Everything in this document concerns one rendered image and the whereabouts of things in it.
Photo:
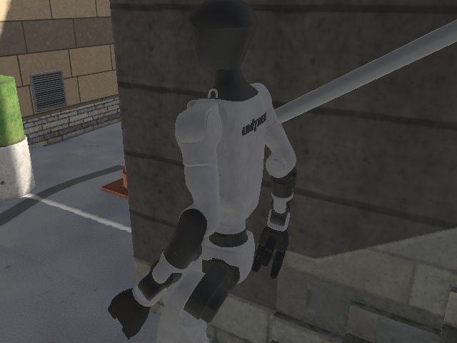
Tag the stairs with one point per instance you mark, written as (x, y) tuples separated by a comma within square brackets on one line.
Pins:
[(448, 335)]

